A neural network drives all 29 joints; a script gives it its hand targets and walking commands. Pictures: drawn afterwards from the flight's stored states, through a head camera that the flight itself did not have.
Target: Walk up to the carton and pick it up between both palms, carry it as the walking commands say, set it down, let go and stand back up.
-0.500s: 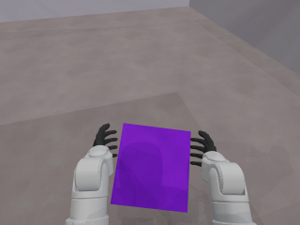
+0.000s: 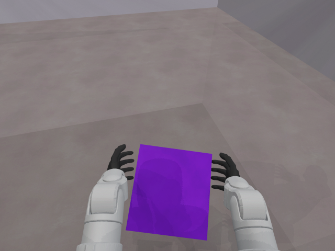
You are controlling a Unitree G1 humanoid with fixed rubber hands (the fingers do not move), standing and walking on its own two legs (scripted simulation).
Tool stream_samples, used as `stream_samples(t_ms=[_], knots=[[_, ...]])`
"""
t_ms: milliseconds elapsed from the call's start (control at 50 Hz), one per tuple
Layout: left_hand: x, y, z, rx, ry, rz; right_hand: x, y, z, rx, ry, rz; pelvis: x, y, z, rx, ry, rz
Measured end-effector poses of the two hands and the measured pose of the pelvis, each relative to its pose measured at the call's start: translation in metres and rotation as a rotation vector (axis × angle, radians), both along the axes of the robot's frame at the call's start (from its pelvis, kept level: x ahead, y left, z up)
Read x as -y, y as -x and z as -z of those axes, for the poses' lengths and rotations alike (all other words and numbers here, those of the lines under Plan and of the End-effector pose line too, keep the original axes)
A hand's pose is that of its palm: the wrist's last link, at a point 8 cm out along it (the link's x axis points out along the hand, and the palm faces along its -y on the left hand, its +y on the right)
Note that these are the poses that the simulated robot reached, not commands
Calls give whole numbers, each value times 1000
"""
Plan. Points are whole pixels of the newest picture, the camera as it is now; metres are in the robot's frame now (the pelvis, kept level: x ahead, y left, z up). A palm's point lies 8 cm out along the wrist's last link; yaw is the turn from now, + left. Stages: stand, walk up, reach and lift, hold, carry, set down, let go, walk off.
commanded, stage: carry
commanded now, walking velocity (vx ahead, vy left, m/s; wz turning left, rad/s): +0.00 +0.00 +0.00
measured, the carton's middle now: (169, 189) +0.32 +0.02 -0.06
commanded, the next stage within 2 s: hold in 1.48 s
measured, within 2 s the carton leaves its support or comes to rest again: neither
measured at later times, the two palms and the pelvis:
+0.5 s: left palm (115, 174) +0.30 +0.15 +0.05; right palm (230, 182) +0.29 -0.13 +0.03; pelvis +0.01 +0.00 +0.00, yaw +0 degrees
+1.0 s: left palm (115, 173) +0.30 +0.15 +0.05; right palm (229, 180) +0.30 -0.13 +0.03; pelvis +0.01 +0.00 +0.00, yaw +0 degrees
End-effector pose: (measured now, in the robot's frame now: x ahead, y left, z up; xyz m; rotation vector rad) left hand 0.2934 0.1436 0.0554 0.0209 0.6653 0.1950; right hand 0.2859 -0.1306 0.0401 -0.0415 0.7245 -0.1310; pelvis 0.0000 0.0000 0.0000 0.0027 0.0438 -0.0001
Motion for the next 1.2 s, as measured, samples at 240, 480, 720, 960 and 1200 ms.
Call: stream_samples(t_ms=[240, 480, 720, 960, 1200], knots=[[-5, -2, 6, 15, -1, 6, -4, -3, 6, 17, -11, -7, -4, -6, 0, 8, 3, 1], [-3, -5, 6, 22, -6, 20, -2, -5, 5, 25, -7, -6, -4, -9, 0, 7, 3, 2], [-4, -8, 9, 20, -10, 17, -2, -7, 8, 22, -14, -12, -2, -10, 0, -4, 2, 0], [-4, -11, 9, 25, -11, 18, -1, -11, 8, 29, -19, -11, -2, -12, 0, -11, 2, -1], [-5, -12, 10, 24, -13, 17, -3, -13, 8, 27, -17, -15, -3, -14, 0, -11, 3, -2]])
